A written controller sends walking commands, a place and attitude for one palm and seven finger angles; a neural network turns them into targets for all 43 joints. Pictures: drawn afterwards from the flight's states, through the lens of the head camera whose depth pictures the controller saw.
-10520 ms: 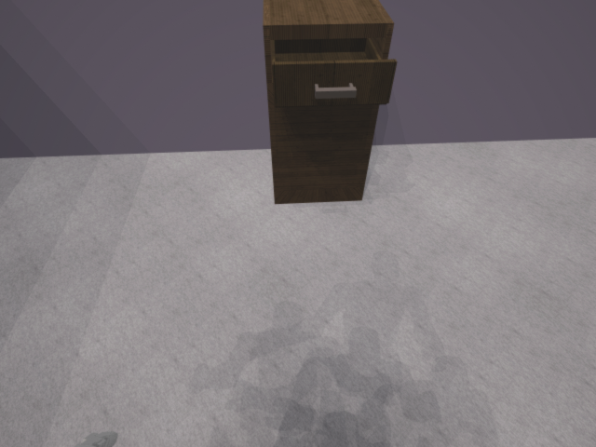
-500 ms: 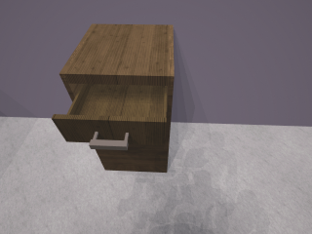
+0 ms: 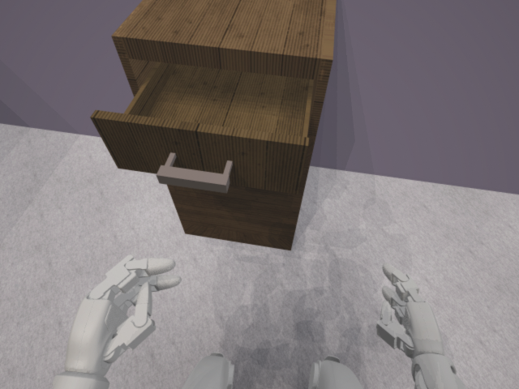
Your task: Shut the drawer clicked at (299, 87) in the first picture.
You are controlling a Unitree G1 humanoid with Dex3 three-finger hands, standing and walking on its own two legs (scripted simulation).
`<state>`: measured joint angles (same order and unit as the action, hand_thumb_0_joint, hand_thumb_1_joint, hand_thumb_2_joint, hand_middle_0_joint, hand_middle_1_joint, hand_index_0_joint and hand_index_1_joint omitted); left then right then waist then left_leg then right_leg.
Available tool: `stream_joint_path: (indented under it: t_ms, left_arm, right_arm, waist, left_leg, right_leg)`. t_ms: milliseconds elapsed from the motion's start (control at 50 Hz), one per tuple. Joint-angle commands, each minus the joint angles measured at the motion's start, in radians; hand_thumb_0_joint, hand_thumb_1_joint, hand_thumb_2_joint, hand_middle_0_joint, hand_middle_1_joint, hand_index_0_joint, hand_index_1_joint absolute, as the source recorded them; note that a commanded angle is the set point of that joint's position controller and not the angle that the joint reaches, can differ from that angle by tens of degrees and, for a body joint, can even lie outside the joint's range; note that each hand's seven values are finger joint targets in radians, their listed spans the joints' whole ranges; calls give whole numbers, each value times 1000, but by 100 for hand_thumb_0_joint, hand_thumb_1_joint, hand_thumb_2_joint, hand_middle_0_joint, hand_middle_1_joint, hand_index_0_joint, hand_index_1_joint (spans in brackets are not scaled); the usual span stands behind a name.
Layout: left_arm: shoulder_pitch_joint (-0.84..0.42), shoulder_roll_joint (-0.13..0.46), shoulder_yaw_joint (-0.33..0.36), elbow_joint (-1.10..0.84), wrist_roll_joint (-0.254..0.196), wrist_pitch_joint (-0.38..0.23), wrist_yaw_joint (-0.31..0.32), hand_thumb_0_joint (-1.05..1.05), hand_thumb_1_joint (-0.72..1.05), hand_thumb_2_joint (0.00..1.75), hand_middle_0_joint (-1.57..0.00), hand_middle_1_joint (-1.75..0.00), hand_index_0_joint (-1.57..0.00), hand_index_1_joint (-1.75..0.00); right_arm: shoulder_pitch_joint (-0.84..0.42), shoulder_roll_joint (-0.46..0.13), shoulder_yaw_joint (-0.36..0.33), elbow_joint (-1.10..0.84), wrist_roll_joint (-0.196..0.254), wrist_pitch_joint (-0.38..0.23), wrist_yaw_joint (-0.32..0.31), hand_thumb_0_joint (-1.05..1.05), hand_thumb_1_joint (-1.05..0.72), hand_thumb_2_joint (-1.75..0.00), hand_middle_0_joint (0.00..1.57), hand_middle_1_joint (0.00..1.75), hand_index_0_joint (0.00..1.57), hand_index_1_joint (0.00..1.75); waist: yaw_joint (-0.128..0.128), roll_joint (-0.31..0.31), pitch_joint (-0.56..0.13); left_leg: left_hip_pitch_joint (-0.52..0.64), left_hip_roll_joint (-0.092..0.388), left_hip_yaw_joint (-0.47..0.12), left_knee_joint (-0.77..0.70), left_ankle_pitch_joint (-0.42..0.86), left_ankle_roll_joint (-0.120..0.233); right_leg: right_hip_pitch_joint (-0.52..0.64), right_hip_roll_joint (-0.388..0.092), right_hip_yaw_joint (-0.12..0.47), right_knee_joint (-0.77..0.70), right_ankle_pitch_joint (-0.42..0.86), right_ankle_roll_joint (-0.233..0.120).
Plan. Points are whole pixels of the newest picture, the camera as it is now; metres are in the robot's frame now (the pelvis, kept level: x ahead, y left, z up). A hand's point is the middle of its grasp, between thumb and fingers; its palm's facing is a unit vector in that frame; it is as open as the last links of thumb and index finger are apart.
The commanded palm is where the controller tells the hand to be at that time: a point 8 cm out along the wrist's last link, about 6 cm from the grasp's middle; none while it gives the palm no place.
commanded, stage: raise the hand and make a fist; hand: left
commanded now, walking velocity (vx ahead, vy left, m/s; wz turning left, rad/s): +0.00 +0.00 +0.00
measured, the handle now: (197, 170) +0.47 +0.18 +0.02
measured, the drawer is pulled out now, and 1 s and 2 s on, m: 0.18 0.18 0.18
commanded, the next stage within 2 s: bring the fist close to the handle in 1.32 s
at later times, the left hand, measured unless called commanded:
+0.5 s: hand (170, 279) +0.24 +0.15 +0.09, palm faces -0.07 -1.00 -0.04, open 3.2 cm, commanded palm +0.21 +0.20 +0.10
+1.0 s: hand (173, 252) +0.26 +0.14 +0.13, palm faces -0.05 -1.00 -0.05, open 3.3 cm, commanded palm +0.23 +0.20 +0.12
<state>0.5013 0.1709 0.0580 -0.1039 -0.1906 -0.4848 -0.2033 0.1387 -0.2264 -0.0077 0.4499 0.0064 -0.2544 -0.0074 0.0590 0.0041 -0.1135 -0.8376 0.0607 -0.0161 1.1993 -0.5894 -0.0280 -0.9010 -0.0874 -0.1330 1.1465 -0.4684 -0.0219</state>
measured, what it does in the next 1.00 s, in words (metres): stands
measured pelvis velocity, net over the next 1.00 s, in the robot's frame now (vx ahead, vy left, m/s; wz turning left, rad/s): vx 0.04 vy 0.01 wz -0.01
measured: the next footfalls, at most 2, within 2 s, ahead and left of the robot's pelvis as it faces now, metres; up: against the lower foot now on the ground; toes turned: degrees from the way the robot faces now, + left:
none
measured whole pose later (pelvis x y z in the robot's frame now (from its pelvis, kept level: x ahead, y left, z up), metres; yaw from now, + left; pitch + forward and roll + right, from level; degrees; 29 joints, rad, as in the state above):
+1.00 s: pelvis +0.04 +0.01 +0.04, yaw -1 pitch +10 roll -1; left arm 0.44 0.15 -0.02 -0.24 -0.14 -0.25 -0.10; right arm 0.27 -0.22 0.04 0.48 0.02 -0.20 -0.02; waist 0.01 0.04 -0.10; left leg -0.58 0.04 0.02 0.94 -0.53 -0.01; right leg -0.66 -0.08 -0.11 0.91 -0.41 0.01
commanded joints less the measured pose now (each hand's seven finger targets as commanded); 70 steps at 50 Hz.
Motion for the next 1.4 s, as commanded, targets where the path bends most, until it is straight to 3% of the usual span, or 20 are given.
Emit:
stream_joint_path:
  t_ms: [0, 40, 60, 100, 140, 160, 220, 260, 320, 380, 440, 600, 800, 840, 960, 1140, 1200, 1220, 1300, 1380]
  left_arm:
    - [-155, 53, -45, -215, -13, 4, -75, 0, 90, 90, -80, -95, -80, -95]
    - [-142, 81, -13, -209, -13, 84, -72, 0, 90, 90, -84, -99, -84, -99]
    - [-101, 124, 49, -167, -13, 129, -57, 0, 90, 90, -86, -101, -86, -101]
    - [-82, 112, 73, -227, -25, 171, -22, 0, 90, 90, -90, -106, -90, -106]
    - [-100, 82, 65, -253, -32, 178, 27, 0, 90, 90, -94, -110, -94, -110]
    - [-94, 104, 89, -240, -26, 172, 50, 0, 90, 90, -96, -112, -96, -112]
    - [-86, 68, 40, -274, -10, 116, 88, 0, 90, 90, -102, -119, -102, -119]
    - [-87, 69, 20, -247, 6, 90, 94, 0, 90, 90, -106, -123, -106, -123]
    - [-106, 61, -17, -255, 21, 62, 85, 0, 90, 90, -112, -130, -112, -130]
    - [-111, 90, 8, -263, 21, 66, 81, 0, 90, 90, -118, -136, -118, -136]
    - [-98, 61, -21, -314, 18, 72, 92, 0, 90, 90, -124, -143, -124, -143]
    - [-75, 47, -48, -313, 52, 112, 116, 0, 90, 90, -140, -160, -140, -160]
    - [-116, 58, -27, -364, 42, 157, 106, 0, 90, 90, -140, -160, -140, -160]
    - [-112, 30, -57, -364, 40, 160, 100, 0, 90, 90, -140, -160, -140, -160]
    - [-82, 40, -40, -312, 42, 181, 101, 0, 90, 90, -140, -160, -140, -160]
    - [-125, 55, -20, -350, 34, 125, 113, 0, 90, 90, -140, -160, -140, -160]
    - [-133, 70, -2, -304, 34, 126, 108, 0, 90, 90, -140, -160, -140, -160]
    - [-128, 51, -22, -310, 34, 125, 102, 0, 90, 90, -140, -160, -140, -160]
    - [-132, 67, -1, -281, 25, 136, 91, 0, 90, 90, -140, -160, -140, -160]
    - [-170, 57, -9, -285, 20, 130, 83, 0, 90, 90, -140, -160, -140, -160]
  right_arm:
    - [55, -131, -45, -105, 18, -61, -29, 0, -90, -90, 20, 30, 20, 30]
    - [43, -130, -41, -118, 26, -54, -35, 0, -90, -90, 20, 30, 20, 30]
    - [27, -128, -43, -115, 27, -41, -38, 0, -90, -90, 20, 30, 20, 30]
    - [21, -110, -39, -139, 28, -28, -38, 0, -90, -90, 20, 30, 20, 30]
    - [21, -98, -33, -141, 27, -22, -41, 0, -90, -90, 20, 30, 20, 30]
    - [12, -98, -32, -133, 23, -19, -43, 0, -90, -90, 20, 30, 20, 30]
    - [39, -98, -29, -128, 16, -31, -38, 0, -90, -90, 20, 30, 20, 30]
    - [43, -110, -32, -122, 13, -33, -36, 0, -90, -90, 20, 30, 20, 30]
    - [68, -123, -33, -120, 13, -44, -32, 0, -90, -90, 20, 30, 20, 30]
    - [82, -134, -38, -126, 14, -40, -36, 0, -90, -90, 20, 30, 20, 30]
    - [88, -129, -37, -134, 13, -42, -32, 0, -90, -90, 20, 30, 20, 30]
    - [98, -126, -32, -147, 10, -9, -21, 0, -90, -90, 20, 30, 20, 30]
    - [92, -113, -16, -145, 13, 4, -23, 0, -90, -90, 20, 30, 20, 30]
    - [87, -109, -12, -144, 16, -1, -22, 0, -90, -90, 20, 30, 20, 30]
    - [77, -114, -14, -129, 16, -4, -26, 0, -90, -90, 20, 30, 20, 30]
    - [85, -114, -19, -118, 16, -22, -27, 0, -90, -90, 20, 30, 20, 30]
    - [84, -121, -20, -108, 16, -19, -28, 0, -90, -90, 20, 30, 20, 30]
    - [79, -119, -18, -112, 17, -23, -27, 0, -90, -90, 20, 30, 20, 30]
    - [80, -121, -19, -108, 18, -19, -27, 0, -90, -90, 20, 30, 20, 30]
    - [74, -119, -15, -105, 18, -23, -28, 0, -90, -90, 20, 30, 20, 30]
  waist:
    - [-109, -12, -224]
    - [-85, -25, -244]
    - [-62, -47, -243]
    - [-37, -45, -285]
    - [-43, -85, -246]
    - [-32, -87, -227]
    - [-47, -39, -199]
    - [-65, -80, -161]
    - [-77, -3, -153]
    - [-72, -18, -176]
    - [-68, 32, -196]
    - [-73, -6, -157]
    - [-66, -6, -196]
    - [-70, 7, -170]
    - [-68, -34, -125]
    - [-66, 6, -160]
    - [-71, -32, -136]
    - [-67, -4, -143]
    - [-68, -37, -142]
    - [-70, -9, -140]
  left_leg:
    - [14, -57, -2, -179, 209, 51]
    - [8, -64, -2, -210, 207, 49]
    - [3, -65, 0, -224, 213, 47]
    - [21, -72, 9, -255, 240, 45]
    - [25, -71, 8, -280, 235, 44]
    - [25, -68, 5, -288, 238, 43]
    - [55, -68, 11, -311, 221, 41]
    - [50, -65, 9, -313, 204, 44]
    - [85, -66, 13, -329, 186, 42]
    - [112, -66, 15, -340, 230, 44]
    - [166, -65, 13, -353, 301, 40]
    - [207, -57, 11, -371, 371, 38]
    - [265, -55, 10, -391, 457, 34]
    - [270, -56, 12, -398, 457, 32]
    - [254, -58, 12, -417, 421, 33]
    - [275, -61, 20, -422, 404, 32]
    - [249, -63, 22, -424, 377, 33]
    - [257, -65, 23, -428, 378, 34]
    - [248, -67, 29, -428, 371, 37]
    - [260, -67, 26, -436, 361, 36]
  right_leg:
    - [211, 66, 120, -223, 54, 8]
    - [262, 58, 122, -243, 35, 12]
    - [291, 60, 117, -250, 26, 9]
    - [356, 50, 118, -268, 48, 14]
    - [352, 52, 105, -283, 40, 19]
    - [353, 57, 99, -282, 34, 13]
    - [327, 53, 92, -291, 24, 12]
    - [307, 56, 89, -301, 2, 13]
    - [283, 54, 81, -302, 2, 9]
    - [320, 58, 77, -303, 65, 6]
    - [340, 59, 57, -289, 165, 4]
    - [364, 68, 43, -296, 256, 6]
    - [447, 64, 48, -316, 368, 8]
    - [444, 61, 46, -324, 367, 8]
    - [449, 60, 47, -348, 336, 10]
    - [458, 59, 56, -355, 313, 9]
    - [461, 60, 64, -369, 293, 11]
    - [462, 58, 65, -368, 294, 10]
    - [480, 57, 74, -386, 298, 14]
    - [474, 58, 73, -388, 276, 12]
